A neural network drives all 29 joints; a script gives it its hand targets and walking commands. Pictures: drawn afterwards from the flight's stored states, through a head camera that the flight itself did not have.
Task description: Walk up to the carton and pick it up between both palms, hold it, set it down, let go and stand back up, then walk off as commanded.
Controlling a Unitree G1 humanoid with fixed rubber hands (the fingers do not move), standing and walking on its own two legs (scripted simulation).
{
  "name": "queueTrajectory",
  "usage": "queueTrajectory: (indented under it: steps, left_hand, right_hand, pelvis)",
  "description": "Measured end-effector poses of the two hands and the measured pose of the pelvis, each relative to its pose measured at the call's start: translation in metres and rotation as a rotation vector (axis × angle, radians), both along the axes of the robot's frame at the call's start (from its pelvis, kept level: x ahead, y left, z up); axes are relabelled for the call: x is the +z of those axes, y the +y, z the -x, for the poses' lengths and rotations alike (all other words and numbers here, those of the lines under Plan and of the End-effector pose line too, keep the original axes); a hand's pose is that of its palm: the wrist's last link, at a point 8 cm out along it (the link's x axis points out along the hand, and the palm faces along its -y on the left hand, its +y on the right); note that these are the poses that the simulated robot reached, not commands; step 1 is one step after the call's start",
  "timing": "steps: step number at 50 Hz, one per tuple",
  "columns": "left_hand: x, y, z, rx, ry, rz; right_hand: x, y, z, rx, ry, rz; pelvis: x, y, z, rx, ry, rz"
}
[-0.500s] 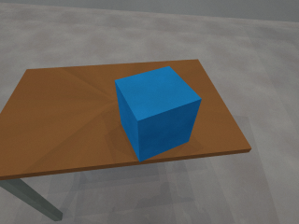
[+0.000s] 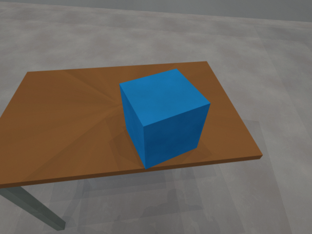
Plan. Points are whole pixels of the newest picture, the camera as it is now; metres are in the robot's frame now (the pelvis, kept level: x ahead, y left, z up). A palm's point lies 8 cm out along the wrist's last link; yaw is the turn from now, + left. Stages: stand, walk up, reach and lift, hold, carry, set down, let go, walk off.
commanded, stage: walk up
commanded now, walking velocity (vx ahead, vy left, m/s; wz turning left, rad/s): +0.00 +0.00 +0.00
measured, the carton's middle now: (161, 118) +0.47 -0.02 +0.02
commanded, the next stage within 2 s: none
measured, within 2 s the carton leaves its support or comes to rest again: neither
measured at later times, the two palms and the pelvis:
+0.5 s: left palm out of the picture +0.10 +0.24 -0.11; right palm out of the picture +0.07 -0.38 -0.12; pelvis +0.01 -0.07 +0.00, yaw -2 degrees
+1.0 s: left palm out of the picture +0.17 +0.24 -0.12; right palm out of the picture +0.12 -0.37 -0.11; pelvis +0.06 -0.05 -0.01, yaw -2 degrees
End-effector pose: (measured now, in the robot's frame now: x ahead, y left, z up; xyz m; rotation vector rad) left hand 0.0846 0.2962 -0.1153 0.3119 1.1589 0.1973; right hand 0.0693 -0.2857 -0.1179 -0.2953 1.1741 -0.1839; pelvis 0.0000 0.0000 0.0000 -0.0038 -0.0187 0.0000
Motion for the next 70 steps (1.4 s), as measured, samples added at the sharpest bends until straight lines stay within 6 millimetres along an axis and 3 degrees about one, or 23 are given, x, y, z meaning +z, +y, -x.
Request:
queueTrajectory:
  steps: [12,18,23,27,31,37,43,49,59,70]
  left_hand:
    - [0.001,-0.001,-0.002,-0.003,0.019,-0.003]
    - [0.004,-0.015,-0.01,-0.039,0.03,-0.015]
    - [0.006,-0.045,-0.017,-0.062,0.016,-0.035]
    - [0.01,-0.07,-0.012,-0.056,0.021,-0.018]
    - [0.01,-0.081,-0.015,-0.054,0.032,-0.019]
    - [0.004,-0.08,-0.034,-0.061,0.011,-0.02]
    - [-0.012,-0.066,-0.061,-0.074,-0.013,0.013]
    - [-0.009,-0.059,-0.088,-0.08,-0.057,0.025]
    - [0.0,-0.059,-0.081,-0.065,-0.041,-0.019]
    - [-0.004,-0.05,-0.088,-0.056,-0.042,-0.007]
  right_hand:
    - [0.002,-0.008,0.001,-0.002,-0.009,0.018]
    - [0.006,-0.045,0.004,-0.005,-0.005,0.062]
    - [-0.001,-0.088,0.002,-0.007,0.019,0.072]
    - [-0.002,-0.102,-0.005,-0.016,0.037,0.056]
    - [-0.005,-0.108,-0.013,-0.024,0.048,0.049]
    - [-0.002,-0.107,-0.025,-0.035,0.057,0.066]
    - [0.003,-0.091,-0.041,-0.026,0.03,0.101]
    - [0.013,-0.081,-0.052,-0.006,0.008,0.113]
    - [0.001,-0.087,-0.062,0.008,0.01,0.078]
    - [0.006,-0.078,-0.069,0.023,-0.003,0.092]
  pelvis:
    - [0.0,-0.004,0.0,-0.003,0.0,0.002]
    - [-0.001,-0.028,-0.002,-0.016,0.005,-0.006]
    - [-0.007,-0.061,-0.007,-0.027,0.007,-0.028]
    - [-0.002,-0.076,-0.017,-0.029,0.001,-0.039]
    - [-0.001,-0.083,-0.027,-0.035,0.002,-0.036]
    - [-0.004,-0.08,-0.042,-0.044,-0.002,-0.014]
    - [-0.011,-0.061,-0.055,-0.039,-0.002,0.016]
    - [-0.007,-0.053,-0.059,-0.027,-0.005,0.017]
    - [-0.008,-0.063,-0.063,-0.021,-0.007,-0.006]
    - [-0.008,-0.053,-0.066,-0.013,-0.004,0.006]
